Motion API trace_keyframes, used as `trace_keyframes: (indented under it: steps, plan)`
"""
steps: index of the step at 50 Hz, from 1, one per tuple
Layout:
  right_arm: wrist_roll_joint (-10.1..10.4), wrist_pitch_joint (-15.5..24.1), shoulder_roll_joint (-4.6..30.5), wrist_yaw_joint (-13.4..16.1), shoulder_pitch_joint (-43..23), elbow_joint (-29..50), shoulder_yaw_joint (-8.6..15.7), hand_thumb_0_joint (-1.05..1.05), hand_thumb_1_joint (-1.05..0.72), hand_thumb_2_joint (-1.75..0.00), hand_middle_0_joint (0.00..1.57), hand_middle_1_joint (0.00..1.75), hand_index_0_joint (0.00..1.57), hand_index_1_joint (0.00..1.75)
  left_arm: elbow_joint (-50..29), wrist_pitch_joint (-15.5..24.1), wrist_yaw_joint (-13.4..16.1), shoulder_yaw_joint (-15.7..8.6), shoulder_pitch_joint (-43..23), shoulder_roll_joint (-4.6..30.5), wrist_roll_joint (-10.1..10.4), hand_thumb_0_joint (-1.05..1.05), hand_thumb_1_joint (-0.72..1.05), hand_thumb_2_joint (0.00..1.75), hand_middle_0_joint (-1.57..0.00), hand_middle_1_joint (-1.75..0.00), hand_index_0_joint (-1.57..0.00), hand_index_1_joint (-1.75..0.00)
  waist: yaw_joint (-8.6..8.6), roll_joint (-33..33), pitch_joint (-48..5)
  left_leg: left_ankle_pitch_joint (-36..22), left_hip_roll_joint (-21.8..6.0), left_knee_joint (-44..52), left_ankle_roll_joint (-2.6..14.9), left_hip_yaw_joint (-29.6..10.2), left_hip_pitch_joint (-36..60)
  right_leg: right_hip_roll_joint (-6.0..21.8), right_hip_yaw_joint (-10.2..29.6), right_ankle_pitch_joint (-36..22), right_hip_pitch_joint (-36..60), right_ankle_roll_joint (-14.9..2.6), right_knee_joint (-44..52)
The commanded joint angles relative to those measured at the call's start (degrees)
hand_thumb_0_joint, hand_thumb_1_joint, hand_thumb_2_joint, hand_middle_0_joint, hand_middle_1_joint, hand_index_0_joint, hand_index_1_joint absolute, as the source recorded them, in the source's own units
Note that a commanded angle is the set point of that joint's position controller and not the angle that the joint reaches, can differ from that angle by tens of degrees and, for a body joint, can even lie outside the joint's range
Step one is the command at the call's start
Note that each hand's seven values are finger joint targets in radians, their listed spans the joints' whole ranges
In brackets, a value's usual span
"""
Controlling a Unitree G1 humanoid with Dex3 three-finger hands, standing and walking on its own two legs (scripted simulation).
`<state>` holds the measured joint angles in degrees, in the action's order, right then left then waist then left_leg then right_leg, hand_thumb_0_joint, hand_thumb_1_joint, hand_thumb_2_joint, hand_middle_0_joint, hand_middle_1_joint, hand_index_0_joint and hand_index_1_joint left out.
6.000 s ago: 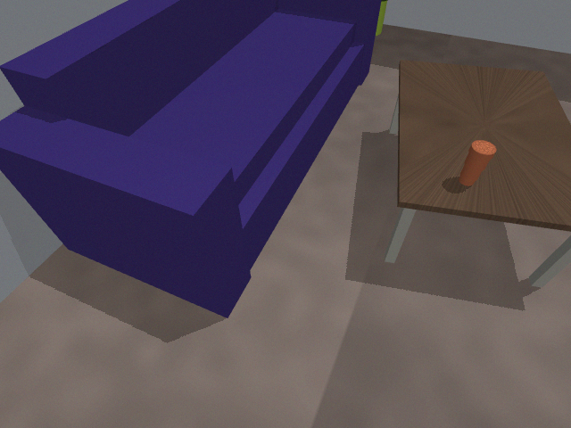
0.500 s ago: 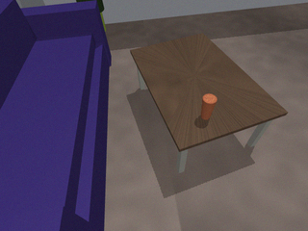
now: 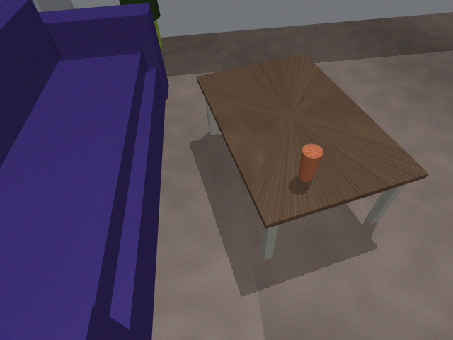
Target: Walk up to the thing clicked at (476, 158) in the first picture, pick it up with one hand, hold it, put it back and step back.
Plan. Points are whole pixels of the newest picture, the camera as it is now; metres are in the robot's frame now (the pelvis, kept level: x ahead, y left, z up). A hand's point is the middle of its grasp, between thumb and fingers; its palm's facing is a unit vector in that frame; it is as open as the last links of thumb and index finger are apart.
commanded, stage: stand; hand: right
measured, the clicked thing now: (308, 164) +0.74 -0.25 -0.31
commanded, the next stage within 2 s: walk up in 1.36 s
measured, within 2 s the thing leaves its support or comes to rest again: neither
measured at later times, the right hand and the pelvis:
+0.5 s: hand out of the picture +0.08 -0.24 -0.17, palm faces -0.06 +0.95 -0.29, open 7.4 cm; pelvis +0.01 +0.00 +0.00, yaw +0 degrees
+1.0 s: hand out of the picture +0.08 -0.25 -0.16, palm faces -0.06 +0.95 -0.30, open 7.4 cm; pelvis +0.00 +0.00 +0.00, yaw +0 degrees
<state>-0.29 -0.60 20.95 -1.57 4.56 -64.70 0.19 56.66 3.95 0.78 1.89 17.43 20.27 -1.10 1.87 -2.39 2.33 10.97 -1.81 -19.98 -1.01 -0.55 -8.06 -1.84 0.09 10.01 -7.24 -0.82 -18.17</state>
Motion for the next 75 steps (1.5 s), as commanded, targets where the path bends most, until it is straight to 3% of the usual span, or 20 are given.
trace_keyframes:
  steps: [1,6,9,11,14,17,26,32,39,42,55,56,67,68,69,71,72,73,74,75]
  plan:
    - [-0.2,1.0,10.7,0.7,-0.9,2.7,2.2,0.0,-0.9,-0.9,0.2,0.3,0.2,0.3,-0.9,-1.1,1.3,-3.7,-5.9,12.2,0.6,0.0,0.9,0.9,-0.2,-0.3,-0.2,-0.3,-2.4,14.1,-2.0,-1.7,-5.1,0.7,3.21,-3.2,3.4,8.9,9.1,-1.5,-3.9,2.6,6.2]
    - [0.0,1.1,11.0,0.6,-1.5,3.1,2.4,0.0,-0.9,-0.9,0.2,0.3,0.2,0.3,-1.2,-1.1,1.4,-3.6,-5.6,11.9,0.5,0.0,0.9,0.9,-0.2,-0.3,-0.2,-0.3,-2.19,14.4,-2.4,-2.2,-5.0,0.3,3.22,-3.0,2.6,8.5,8.5,-3.6,-2.4,3.21,6.2]
    - [-0.1,1.2,11.0,0.8,-1.2,2.9,2.2,0.0,-0.9,-0.9,0.2,0.3,0.2,0.3,-1.3,-1.1,1.2,-3.7,-5.8,11.8,0.5,0.0,0.9,0.9,-0.2,-0.3,-0.2,-0.3,-2.15,13.2,-2.4,-2.4,-5.4,1.1,3.33,-3.5,3.5,8.4,8.2,-1.7,-3.0,1.98,5.8]
    - [0.0,1.1,11.0,0.7,-1.4,2.9,2.2,0.0,-0.9,-0.9,0.2,0.3,0.2,0.3,-1.4,-1.1,1.4,-3.6,-5.2,11.7,0.5,0.0,0.9,0.9,-0.2,-0.3,-0.2,-0.3,-1.94,14.5,-2.0,-2.5,-5.1,0.4,3.2,-3.2,2.3,8.5,8.1,-3.5,-2.4,3.44,6.0]
    - [-0.1,1.0,11.0,0.7,-0.6,3.0,2.3,0.0,-0.9,-0.9,0.2,0.3,0.2,0.3,-1.6,-1.2,1.5,-3.8,-5.5,12.1,0.6,0.0,0.9,0.9,-0.2,-0.3,-0.2,-0.3,-2.17,15.2,-1.9,-1.8,-4.8,0.2,3.14,-3.0,1.6,8.9,8.9,-2.6,-1.9,3.7,6.5]
    - [-0.3,1.2,10.8,0.8,-0.6,2.9,2.2,0.0,-0.9,-0.9,0.2,0.3,0.2,0.3,-1.9,-1.3,1.3,-3.8,-5.4,11.7,0.5,0.0,0.9,0.9,-0.2,-0.3,-0.2,-0.3,-2.15,14.3,-2.1,-2.2,-5.2,0.9,3.14,-3.4,3.1,8.6,8.4,-0.1,-3.3,2.25,6.1]
    - [-0.1,1.2,11.4,0.7,-0.6,2.9,2.4,0.0,-0.9,-0.9,0.2,0.3,0.2,0.3,-2.2,-1.2,1.5,-3.5,-4.2,11.4,0.6,0.0,0.9,0.9,-0.2,-0.3,-0.2,-0.3,-2.01,14.4,-2.8,-4.3,-5.3,0.6,3.53,-3.4,2.9,8.3,7.1,-6.7,-1.3,2.81,4.2]
    - [-0.2,1.2,10.6,0.8,-0.2,2.8,2.2,0.0,-0.9,-0.9,0.2,0.3,0.2,0.3,-2.4,-1.3,1.4,-3.6,-5.0,12.0,0.7,0.0,0.9,0.9,-0.2,-0.3,-0.2,-0.3,-2.31,14.2,-1.2,-2.8,-5.3,1.5,3.33,-3.9,3.0,8.4,7.8,-0.6,-3.7,1.82,5.1]
    - [0.0,1.0,10.8,0.6,-0.7,3.2,2.4,0.0,-0.9,-0.9,0.2,0.3,0.2,0.3,-2.3,-1.2,1.5,-3.5,-4.0,12.0,0.5,0.0,0.9,0.9,-0.2,-0.3,-0.2,-0.3,-2.02,14.9,-1.7,-1.9,-4.8,0.4,3.54,-3.5,2.5,8.8,8.4,-1.6,-2.9,3.01,6.0]
    - [-0.2,1.2,10.6,0.7,-0.4,3.4,2.2,0.0,-0.9,-0.9,0.2,0.3,0.2,0.3,-2.5,-1.2,1.3,-3.6,-4.6,11.9,0.5,0.0,0.9,0.9,-0.2,-0.3,-0.2,-0.3,-2.25,13.7,-1.8,-2.4,-5.2,1.0,3.45,-3.7,3.4,8.8,8.3,-0.5,-3.6,1.79,5.7]
    - [-0.1,1.1,10.8,0.7,-0.2,3.4,2.3,0.0,-0.9,-0.9,0.2,0.3,0.2,0.3,-2.7,-1.2,1.4,-3.5,-4.5,12.1,0.6,0.0,0.9,0.9,-0.2,-0.3,-0.2,-0.3,-2.24,14.5,-2.6,-2.8,-5.0,0.5,3.42,-3.4,2.8,8.8,8.4,-3.0,-2.2,2.37,5.7]
    - [0.1,1.1,10.9,0.5,-0.6,3.2,2.3,0.0,-0.9,-0.9,0.2,0.3,0.2,0.3,-2.5,-1.2,1.4,-3.5,-4.1,12.1,0.6,0.0,0.9,0.9,-0.2,-0.3,-0.2,-0.3,-1.86,14.9,-1.6,-2.5,-4.7,0.5,3.26,-3.5,1.9,8.7,8.2,-3.8,-2.0,3.46,5.8]
    - [-0.2,1.3,11.0,0.8,-0.4,3.6,2.3,0.0,-0.9,-0.9,0.2,0.3,0.2,0.3,-2.8,-1.2,1.3,-3.5,-4.3,11.9,0.6,0.0,0.9,0.9,-0.2,-0.3,-0.2,-0.3,-2.23,13.2,-2.7,-4.3,-5.7,1.4,3.51,-3.8,3.9,8.3,7.2,-5.0,-2.5,1.43,3.9]
    - [0.2,2.0,17.5,2.9,11.6,3.7,6.1,0.0,-0.9,-0.9,0.2,0.3,0.2,0.3,-8.9,-3.3,-1.7,-9.8,-5.5,19.1,-3.5,0.0,0.9,0.9,-0.2,-0.3,-0.2,-0.3,-1.98,21.9,-1.0,11.3,-6.5,-2.5,6.77,-5.5,-1.1,5.8,3.8,19.7,-4.0,-1.37,-1.6]
    - [-0.3,2.1,19.6,3.7,13.3,3.3,7.1,0.0,-0.9,-0.9,0.2,0.3,0.2,0.3,-10.5,-4.4,-2.7,-10.0,-5.8,19.2,-4.1,0.0,0.9,0.9,-0.2,-0.3,-0.2,-0.3,-1.84,21.0,2.4,18.3,-7.5,-3.4,7.66,-7.3,-4.6,7.8,7.3,30.2,-8.3,-3.34,-2.3]
    - [-0.7,2.4,18.9,4.2,11.8,5.0,7.5,0.0,-0.9,-0.9,0.2,0.3,0.2,0.3,-13.0,-5.3,-3.9,-10.2,-3.7,17.6,-4.0,0.0,0.9,0.9,-0.2,-0.3,-0.2,-0.3,0.36,20.8,6.0,19.8,-4.1,-8.8,6.51,-2.5,-10.7,10.8,11.9,37.2,-10.4,-6.0,2.9]
    - [-0.6,2.7,17.5,4.3,8.8,6.7,7.7,0.0,-0.9,-0.9,0.2,0.3,0.2,0.3,-14.0,-5.5,-4.2,-10.6,-1.8,17.9,-3.7,0.0,0.9,0.9,-0.2,-0.3,-0.2,-0.3,2.05,23.0,7.3,12.2,-0.2,-17.3,4.78,4.0,-12.2,13.8,14.4,34.7,-10.3,-7.14,7.2]
    - [-0.8,3.0,16.0,4.1,8.3,8.0,7.3,0.0,-0.9,-0.9,0.2,0.3,0.2,0.3,-15.0,-5.6,-4.2,-10.6,-0.5,17.2,-3.5,0.0,0.9,0.9,-0.2,-0.3,-0.2,-0.3,3.47,22.1,7.0,11.3,0.5,-22.5,3.45,8.0,-16.9,15.2,15.1,28.6,-6.1,-7.49,9.7]
    - [-0.6,3.1,14.8,4.2,8.5,8.5,6.9,0.0,-0.9,-0.9,0.2,0.3,0.2,0.3,-15.4,-5.7,-4.0,-10.5,2.0,16.8,-3.5,0.0,0.9,0.9,-0.2,-0.3,-0.2,-0.3,4.78,21.0,6.3,14.1,0.7,-24.6,3.2,7.9,-20.8,14.5,14.7,20.3,-1.0,-6.81,9.5]
    - [-0.5,3.2,14.3,4.2,10.6,8.8,6.7,0.0,-0.9,-0.9,0.2,0.3,0.2,0.3,-16.3,-5.9,-4.0,-10.7,2.6,17.0,-3.8,0.0,0.9,0.9,-0.2,-0.3,-0.2,-0.3,4.31,20.3,4.4,15.0,0.3,-25.8,3.36,6.7,-22.1,14.0,13.8,17.2,1.7,-6.33,8.3]
